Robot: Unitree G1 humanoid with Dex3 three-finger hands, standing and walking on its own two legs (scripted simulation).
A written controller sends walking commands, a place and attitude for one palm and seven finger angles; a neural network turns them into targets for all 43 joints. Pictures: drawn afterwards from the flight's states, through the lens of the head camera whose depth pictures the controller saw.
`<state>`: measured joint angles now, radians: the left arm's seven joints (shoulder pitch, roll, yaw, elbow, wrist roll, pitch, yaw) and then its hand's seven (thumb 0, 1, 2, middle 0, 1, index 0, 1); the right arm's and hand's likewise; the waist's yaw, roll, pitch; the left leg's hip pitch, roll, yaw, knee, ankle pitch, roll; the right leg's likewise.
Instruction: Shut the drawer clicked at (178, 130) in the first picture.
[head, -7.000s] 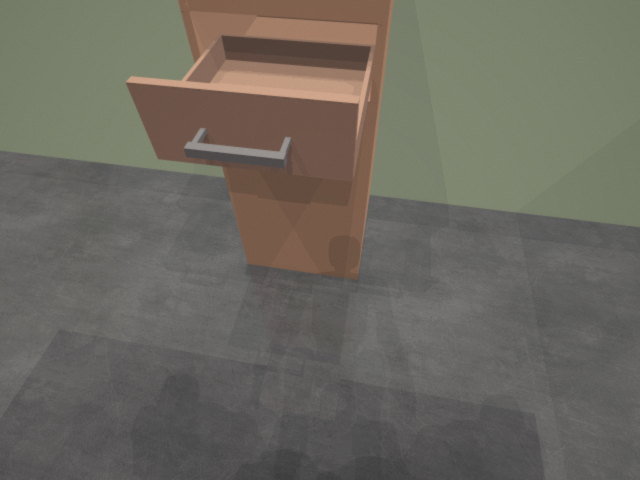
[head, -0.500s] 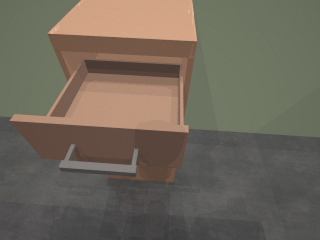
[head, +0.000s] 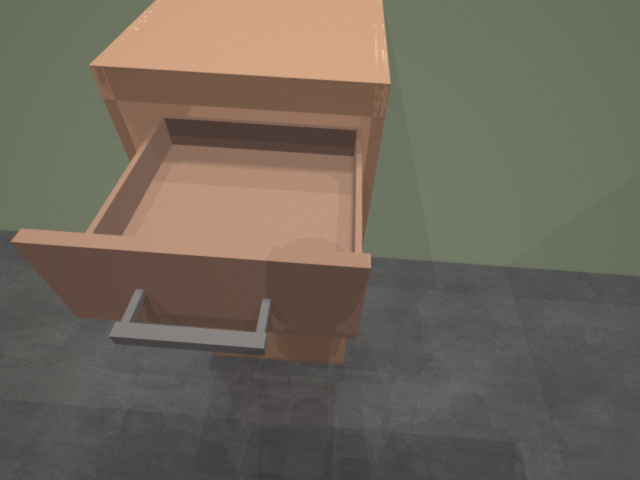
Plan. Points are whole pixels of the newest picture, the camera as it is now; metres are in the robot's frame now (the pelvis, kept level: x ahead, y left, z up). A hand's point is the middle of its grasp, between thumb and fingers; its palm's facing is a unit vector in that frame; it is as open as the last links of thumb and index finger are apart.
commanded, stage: look again from close up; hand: left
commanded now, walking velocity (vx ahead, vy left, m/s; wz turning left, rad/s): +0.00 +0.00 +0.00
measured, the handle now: (195, 321) +0.27 +0.17 +0.07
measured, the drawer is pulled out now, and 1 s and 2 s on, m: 0.29 0.29 0.29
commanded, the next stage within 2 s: raise the hand and make a fist in 0.14 s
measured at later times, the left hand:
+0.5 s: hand (197, 431) +0.17 +0.15 +0.02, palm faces +0.09 -1.00 -0.03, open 6.7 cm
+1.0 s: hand (180, 465) +0.13 +0.15 +0.03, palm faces -0.04 -1.00 -0.06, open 4.2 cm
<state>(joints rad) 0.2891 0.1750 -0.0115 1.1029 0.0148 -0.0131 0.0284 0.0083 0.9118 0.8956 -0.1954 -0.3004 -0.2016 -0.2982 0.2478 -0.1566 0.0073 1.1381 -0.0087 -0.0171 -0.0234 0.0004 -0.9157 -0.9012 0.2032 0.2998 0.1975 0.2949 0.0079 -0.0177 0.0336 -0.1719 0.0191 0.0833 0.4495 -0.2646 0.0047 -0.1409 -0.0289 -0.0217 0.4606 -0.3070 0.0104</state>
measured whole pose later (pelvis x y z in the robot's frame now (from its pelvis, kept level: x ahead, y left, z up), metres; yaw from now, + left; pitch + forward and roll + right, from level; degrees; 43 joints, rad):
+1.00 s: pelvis -0.04 -0.02 -0.04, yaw +3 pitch +5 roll -1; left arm 0.52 0.23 0.12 -0.18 -0.26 -0.23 -0.29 0.02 0.90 0.90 -0.79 -0.94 -0.79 -0.94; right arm 0.27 -0.19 0.03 0.57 0.05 -0.25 -0.06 0.01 -0.90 -0.90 0.21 0.30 0.20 0.30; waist -0.01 0.05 -0.09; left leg -0.57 0.05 0.00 0.87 -0.39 -0.02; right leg -0.50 -0.01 -0.09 0.86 -0.45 -0.02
